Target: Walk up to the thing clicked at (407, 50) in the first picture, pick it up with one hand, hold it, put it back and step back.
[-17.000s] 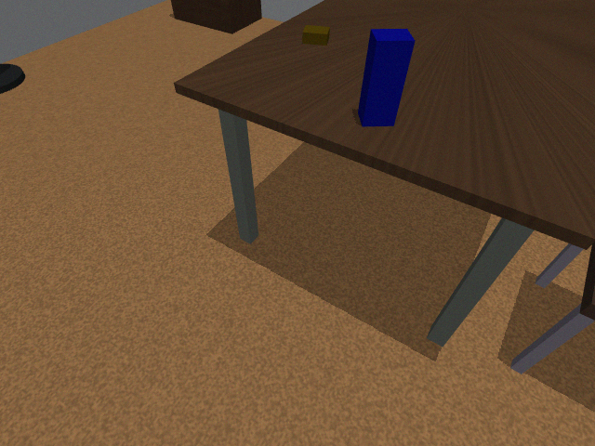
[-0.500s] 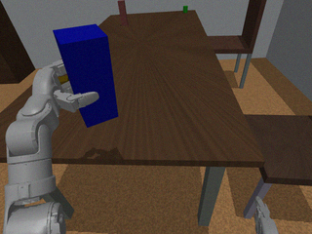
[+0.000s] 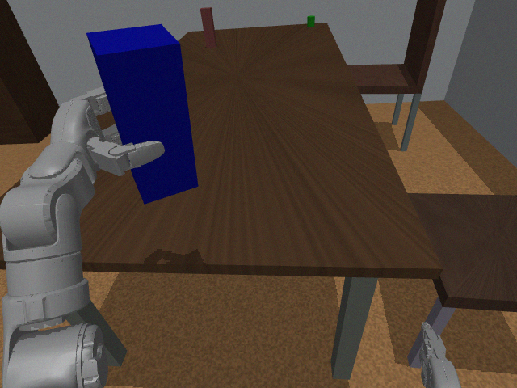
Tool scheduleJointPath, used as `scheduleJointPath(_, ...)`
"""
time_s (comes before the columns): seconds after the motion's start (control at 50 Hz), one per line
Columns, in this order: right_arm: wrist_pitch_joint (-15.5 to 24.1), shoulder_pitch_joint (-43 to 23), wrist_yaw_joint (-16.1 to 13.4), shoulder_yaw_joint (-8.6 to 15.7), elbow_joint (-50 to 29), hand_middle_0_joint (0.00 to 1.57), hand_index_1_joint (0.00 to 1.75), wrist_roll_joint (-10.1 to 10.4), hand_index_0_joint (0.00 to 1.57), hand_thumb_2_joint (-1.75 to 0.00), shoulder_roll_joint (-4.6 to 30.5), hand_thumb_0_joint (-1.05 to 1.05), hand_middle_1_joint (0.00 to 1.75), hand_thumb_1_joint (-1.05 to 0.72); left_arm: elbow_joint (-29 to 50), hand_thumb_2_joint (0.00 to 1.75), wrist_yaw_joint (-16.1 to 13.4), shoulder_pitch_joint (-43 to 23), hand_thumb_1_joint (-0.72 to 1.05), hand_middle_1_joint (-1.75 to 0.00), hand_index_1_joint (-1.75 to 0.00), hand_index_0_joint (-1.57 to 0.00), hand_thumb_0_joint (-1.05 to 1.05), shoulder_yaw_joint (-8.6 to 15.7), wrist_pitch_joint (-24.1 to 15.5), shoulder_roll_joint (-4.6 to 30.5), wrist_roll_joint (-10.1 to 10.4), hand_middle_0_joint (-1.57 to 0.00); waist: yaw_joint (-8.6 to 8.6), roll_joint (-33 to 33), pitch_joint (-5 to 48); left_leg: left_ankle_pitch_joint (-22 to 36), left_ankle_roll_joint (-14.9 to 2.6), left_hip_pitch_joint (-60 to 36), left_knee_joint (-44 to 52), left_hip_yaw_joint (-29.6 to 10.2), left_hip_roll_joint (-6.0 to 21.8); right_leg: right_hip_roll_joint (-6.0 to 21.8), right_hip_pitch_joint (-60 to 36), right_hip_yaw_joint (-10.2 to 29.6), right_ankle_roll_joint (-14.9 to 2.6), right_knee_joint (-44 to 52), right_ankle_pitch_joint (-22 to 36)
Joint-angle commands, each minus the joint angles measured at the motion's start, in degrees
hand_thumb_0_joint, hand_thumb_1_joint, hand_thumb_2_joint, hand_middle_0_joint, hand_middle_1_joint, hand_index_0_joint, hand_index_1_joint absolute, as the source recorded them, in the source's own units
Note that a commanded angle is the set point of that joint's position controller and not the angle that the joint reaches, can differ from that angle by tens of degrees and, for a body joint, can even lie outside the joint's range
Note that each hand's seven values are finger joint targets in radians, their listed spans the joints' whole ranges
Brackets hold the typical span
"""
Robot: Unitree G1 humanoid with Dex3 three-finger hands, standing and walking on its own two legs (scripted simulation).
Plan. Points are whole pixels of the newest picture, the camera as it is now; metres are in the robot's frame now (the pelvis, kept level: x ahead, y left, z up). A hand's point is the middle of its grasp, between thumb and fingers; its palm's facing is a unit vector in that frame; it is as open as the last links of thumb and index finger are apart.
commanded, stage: hold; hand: left
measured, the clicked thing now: (151, 122) +0.35 +0.14 +0.31
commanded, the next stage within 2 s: none
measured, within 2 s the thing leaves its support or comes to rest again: neither
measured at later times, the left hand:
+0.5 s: hand (128, 128) +0.34 +0.17 +0.31, palm faces +0.14 -0.99 -0.03, open 10.3 cm
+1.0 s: hand (125, 147) +0.32 +0.17 +0.30, palm faces +0.14 -0.99 -0.05, open 10.3 cm
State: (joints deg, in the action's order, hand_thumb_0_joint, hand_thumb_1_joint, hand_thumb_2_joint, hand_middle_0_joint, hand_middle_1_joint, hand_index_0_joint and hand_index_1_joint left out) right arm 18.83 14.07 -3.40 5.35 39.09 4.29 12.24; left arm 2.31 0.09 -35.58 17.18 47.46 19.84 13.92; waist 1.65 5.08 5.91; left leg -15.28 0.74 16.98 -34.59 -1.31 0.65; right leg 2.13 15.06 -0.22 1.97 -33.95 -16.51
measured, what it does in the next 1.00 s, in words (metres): stands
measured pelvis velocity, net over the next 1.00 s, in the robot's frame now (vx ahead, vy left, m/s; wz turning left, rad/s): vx -0.01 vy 0.00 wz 0.00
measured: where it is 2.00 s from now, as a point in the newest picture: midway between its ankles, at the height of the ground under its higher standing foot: outside the picture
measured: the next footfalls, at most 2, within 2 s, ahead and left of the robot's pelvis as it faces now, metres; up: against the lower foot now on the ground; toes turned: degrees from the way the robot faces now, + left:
none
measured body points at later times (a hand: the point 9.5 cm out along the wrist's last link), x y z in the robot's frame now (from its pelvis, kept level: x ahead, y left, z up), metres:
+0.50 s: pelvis +0.00 +0.00 +0.00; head -0.06 -0.04 +0.44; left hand +0.32 +0.22 +0.32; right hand +0.18 -0.24 -0.07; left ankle +0.04 +0.13 -0.73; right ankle +0.02 -0.14 -0.73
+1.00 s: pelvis -0.01 +0.00 +0.00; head -0.06 -0.04 +0.44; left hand +0.30 +0.23 +0.30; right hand +0.17 -0.25 -0.07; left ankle +0.04 +0.13 -0.73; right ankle +0.02 -0.14 -0.73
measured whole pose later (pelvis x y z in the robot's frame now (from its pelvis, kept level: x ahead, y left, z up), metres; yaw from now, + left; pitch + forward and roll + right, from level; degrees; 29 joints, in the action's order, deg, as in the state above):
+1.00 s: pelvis -0.01 +0.00 +0.00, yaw +0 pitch -3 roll +0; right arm 19.0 14.3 -3.3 5.0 39.2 4.9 12.7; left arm 10.4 0.8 -30.6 17.7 50.7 20.1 15.2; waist 2.2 5.4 6.0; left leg -15.6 1.1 18.0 -36.3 -1.5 0.8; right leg 1.9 16.2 -0.3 1.6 -36.1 -17.1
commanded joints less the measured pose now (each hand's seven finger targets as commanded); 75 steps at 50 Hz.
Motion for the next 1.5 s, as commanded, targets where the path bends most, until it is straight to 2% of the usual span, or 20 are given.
scheduleJointPath(0.0, 3.8, -8.6, -0.1, 1.1, -10.1, 0.05, 0.05, 0.1, 0.05, -0.06, 5.6, 0.0, 0.05, 0.53, 15.3, 1.26, 0.0, -35.5, 0.0, -1.43, -1.43, -1.24, 0.0, 6.3, -6.0, 13.9, 1.8, -1.21, -0.29, -2.3, 13.9, 7.4, -1.25, -8.1, 4.4, 1.9, -1.8, -1.9, 1.0, -3.5, -1.34, 6.2, 7.0)
scheduleJointPath(0.08, 3.9, -8.5, 0.1, 1.5, -10.2, 0.05, 0.05, 0.2, 0.05, -0.06, 6.0, 0.0, 0.05, 0.53, 18.5, 1.28, -0.4, -38.3, 0.02, -1.44, -1.44, -1.26, 0.0, 7.9, -5.9, 16.2, 2.0, -1.23, 0.0, -2.9, 14.0, 6.4, -1.12, -8.3, 4.7, 1.4, -1.6, -2.1, 1.4, -3.6, -1.33, 5.9, 6.0)
scheduleJointPath(0.1, 3.7, -8.7, 0.3, 0.9, -9.9, 0.05, 0.05, 0.3, 0.05, -0.06, 5.4, 0.0, 0.05, 0.53, 13.6, 1.27, -0.4, -35.0, 0.02, -1.43, -1.44, -1.26, 0.0, 6.6, -5.1, 14.3, 1.7, -1.23, 0.38, -2.7, 12.1, 6.1, -1.04, -6.7, 4.8, 1.3, -1.5, -2.1, 1.4, -3.8, -1.49, 5.8, 5.7)
scheduleJointPath(0.18, 3.5, -9.7, 0.7, 1.3, -9.9, 0.05, 0.05, 0.5, 0.05, -0.06, 5.8, 0.0, 0.05, 0.53, 16.9, 1.27, -0.3, -36.5, 0.01, -1.43, -1.43, -1.25, 0.0, 6.3, -4.3, 14.1, 2.1, -1.23, 0.27, -1.8, 14.3, 7.0, -1.11, -7.9, 4.3, 1.7, -1.7, -2.0, 1.5, -3.6, -1.54, 5.7, 6.3)
scheduleJointPath(0.2, 3.6, -8.6, 0.5, 2.2, -9.8, 0.05, 0.05, 0.4, 0.05, -0.06, 6.8, 0.0, 0.05, 0.53, 19.7, 1.28, -0.5, -37.8, 0.01, -1.44, -1.45, -1.26, 0.0, 8.3, -4.4, 16.2, 2.3, -1.24, 0.1, -2.0, 14.5, 7.1, -1.13, -8.0, 4.1, 1.7, -1.7, -2.1, 1.3, -3.5, -1.44, 5.8, 6.4)
scheduleJointPath(0.26, 3.4, -10.4, 1.0, 1.2, -10.4, 0.05, 0.05, 0.5, 0.05, -0.06, 6.2, 0.0, 0.05, 0.53, 16.3, 1.28, -0.7, -35.8, 0.02, -1.44, -1.45, -1.26, 0.0, 7.2, -3.2, 14.4, 2.3, -1.24, 0.66, -2.6, 13.9, 7.0, -1.2, -7.2, 4.1, 1.6, -1.7, -2.0, 1.0, -3.6, -1.42, 5.6, 6.3)
scheduleJointPath(0.28, 3.4, -9.4, 1.0, 1.6, -9.8, 0.05, 0.05, 0.6, 0.05, -0.06, 6.2, 0.0, 0.05, 0.53, 19.2, 1.28, -0.7, -37.6, 0.03, -1.45, -1.45, -1.26, 0.0, 8.3, -3.5, 16.4, 2.4, -1.23, 0.46, -3.1, 13.8, 6.6, -1.31, -7.2, 4.0, 1.7, -1.9, -2.0, 1.2, -3.5, -1.27, 5.6, 5.9)
scheduleJointPath(0.34, 3.2, -9.5, 1.1, 0.9, -9.3, 0.05, 0.05, 0.6, 0.05, -0.06, 5.4, 0.0, 0.05, 0.53, 14.7, 1.29, -0.3, -35.2, 0.02, -1.45, -1.45, -1.26, 0.0, 5.3, -2.5, 11.7, 2.6, -1.24, 0.25, -4.1, 12.1, 5.2, -1.19, -6.5, 4.5, 1.3, -1.6, -2.1, 2.3, -3.6, -1.37, 5.6, 4.7)
scheduleJointPath(0.46, 3.0, -9.6, 1.4, 1.2, -9.6, 0.05, 0.05, 0.9, 0.05, -0.06, 6.0, 0.0, 0.05, 0.54, 18.9, 1.28, -0.5, -35.5, 0.05, -1.43, -1.44, -1.26, 0.0, 5.0, -2.5, 12.7, 2.2, -1.23, 0.2, -1.1, 14.3, 5.4, -0.96, -7.8, 4.1, 1.6, -1.8, -2.0, 3.0, -3.7, -1.67, 5.3, 4.9)
scheduleJointPath(0.64, 3.1, -9.3, 1.0, 2.0, -10.2, 0.05, 0.05, 0.7, 0.05, -0.06, 6.3, 0.0, 0.05, 0.53, 20.9, 1.29, -1.0, -32.9, 0.04, -1.44, -1.45, -1.26, 0.0, 8.6, -3.4, 14.9, 2.9, -1.24, 0.67, -3.8, 13.7, 5.1, -1.05, -6.6, 3.8, 1.2, -1.5, -2.1, 1.9, -3.6, -1.35, 5.0, 4.5)
scheduleJointPath(0.78, 3.2, -9.8, 0.5, 1.0, -10.3, 0.05, 0.05, 0.5, 0.05, -0.06, 5.8, 0.0, 0.05, 0.53, 21.4, 1.3, -0.1, -30.9, 0.07, -1.44, -1.44, -1.26, 0.0, 6.7, -3.8, 13.3, 2.5, -1.24, 0.52, -2.3, 13.0, 3.9, -1.1, -6.3, 3.8, 1.8, -2.0, -2.0, 2.9, -3.4, -1.43, 5.4, 3.0)
scheduleJointPath(0.94, 4.3, -9.5, -0.4, 1.1, -9.8, 0.05, 0.05, 0.4, 0.05, -0.06, 6.3, 0.0, 0.05, 0.52, 25.9, 1.29, 0.8, -30.8, 0.08, -1.45, -1.45, -1.27, 0.0, 8.0, -4.5, 15.3, 3.2, -1.25, 0.26, -1.2, 13.0, 3.9, -1.25, -7.0, 3.6, 1.7, -1.8, -2.0, 2.9, -3.4, -1.3, 5.3, 3.3)
scheduleJointPath(1.02, 4.5, -10.6, -0.6, 0.6, -10.4, 0.05, 0.05, 0.3, 0.05, -0.06, 5.7, 0.0, 0.05, 0.53, 21.0, 1.3, 0.5, -28.4, 0.05, -1.45, -1.46, -1.27, 0.0, 6.9, -3.1, 12.6, 3.4, -1.24, 0.07, -2.9, 11.5, 3.4, -1.24, -6.0, 3.9, 1.8, -1.8, -2.2, 3.1, -3.5, -1.27, 5.2, 2.8)
scheduleJointPath(1.12, 4.4, -9.3, -0.5, 0.9, -9.7, 0.05, 0.05, 0.4, 0.05, -0.06, 6.1, 0.0, 0.05, 0.53, 21.6, 1.3, -0.1, -31.4, 0.05, -1.46, -1.46, -1.28, 0.0, 7.5, -3.2, 14.4, 3.2, -1.25, 0.28, -2.5, 12.0, 2.3, -1.19, -5.9, 4.0, 1.7, -1.9, -2.1, 3.3, -3.5, -1.3, 5.3, 2.3)
scheduleJointPath(1.14, 4.4, -9.6, -0.4, 1.0, -10.2, 0.05, 0.05, 0.5, 0.05, -0.06, 5.8, 0.0, 0.05, 0.53, 18.7, 1.31, -0.2, -30.3, 0.06, -1.46, -1.46, -1.28, 0.0, 5.9, -2.8, 12.1, 3.0, -1.25, -0.32, -2.4, 12.7, 3.0, -1.12, -6.8, 3.9, 1.9, -1.9, -2.1, 3.6, -3.5, -1.39, 5.2, 2.8)
scheduleJointPath(1.2, 4.1, -8.8, -0.3, 1.8, -9.6, 0.05, 0.05, 0.6, 0.05, -0.06, 6.4, 0.0, 0.05, 0.53, 19.8, 1.3, -0.8, -31.5, 0.05, -1.46, -1.47, -1.28, 0.0, 8.2, -3.5, 14.9, 3.0, -1.25, 0.1, -3.4, 11.9, 3.4, -1.24, -6.0, 3.6, 2.0, -2.1, -2.0, 3.5, -3.5, -1.25, 5.4, 3.1)
scheduleJointPath(1.3, 4.2, -8.9, 0.0, 1.2, -10.8, 0.05, 0.05, 0.6, 0.05, -0.06, 5.7, 0.0, 0.05, 0.53, 19.1, 1.3, -0.8, -32.1, 0.03, -1.46, -1.46, -1.27, 0.0, 7.4, -4.0, 14.3, 2.6, -1.24, 0.37, -2.9, 12.4, 3.4, -1.13, -5.9, 3.8, 1.9, -1.9, -2.1, 3.1, -3.6, -1.46, 5.1, 2.7)
scheduleJointPath(1.32, 4.0, -7.9, 0.0, 1.3, -9.4, 0.05, 0.05, 0.5, 0.05, -0.06, 5.6, 0.0, 0.05, 0.53, 20.2, 1.32, -0.9, -33.1, 0.03, -1.48, -1.48, -1.28, 0.0, 9.4, -4.3, 16.3, 2.8, -1.26, 0.41, -2.9, 12.5, 3.6, -1.11, -6.3, 3.7, 1.7, -1.8, -2.0, 2.9, -3.5, -1.32, 5.1, 3.2)
scheduleJointPath(1.36, 4.4, -9.9, 0.0, 1.3, -11.5, 0.05, 0.05, 0.5, 0.05, -0.06, 5.9, 0.0, 0.05, 0.52, 16.8, 1.31, -0.6, -31.2, 0.04, -1.47, -1.48, -1.28, 0.0, 7.5, -4.3, 13.7, 2.8, -1.26, 0.61, -4.2, 11.6, 3.6, -1.25, -5.2, 3.7, 1.7, -1.8, -2.1, 2.4, -3.4, -1.32, 5.1, 3.1)
scheduleJointPath(1.48, 4.3, -8.6, -0.2, 0.9, -10.9, 0.05, 0.05, 0.3, 0.05, -0.06, 5.9, 0.0, 0.05, 0.52, 19.0, 1.31, 0.5, -31.5, 0.04, -1.47, -1.48, -1.29, 0.0, 8.0, -4.6, 15.3, 2.5, -1.26, 0.4, -2.9, 14.1, 5.4, -1.41, -6.6, 3.0, 2.3, -2.0, -1.9, 2.2, -3.1, -1.33, 5.1, 4.6)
